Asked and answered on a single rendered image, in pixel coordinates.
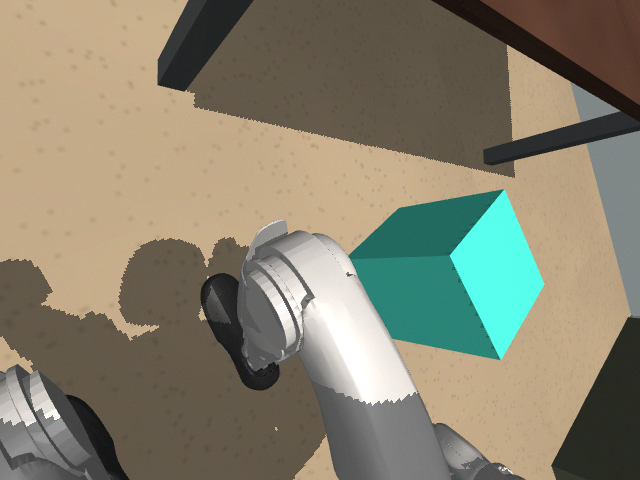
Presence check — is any coffee table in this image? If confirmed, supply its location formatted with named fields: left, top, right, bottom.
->
left=157, top=0, right=640, bottom=166

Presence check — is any left robot foot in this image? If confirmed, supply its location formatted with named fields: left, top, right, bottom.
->
left=66, top=395, right=130, bottom=480

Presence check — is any right robot arm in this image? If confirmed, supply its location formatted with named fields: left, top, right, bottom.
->
left=474, top=463, right=525, bottom=480

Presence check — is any right robot foot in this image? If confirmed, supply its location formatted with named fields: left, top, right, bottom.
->
left=200, top=273, right=280, bottom=391

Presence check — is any right robot hand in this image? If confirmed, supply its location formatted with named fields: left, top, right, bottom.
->
left=432, top=423, right=491, bottom=480

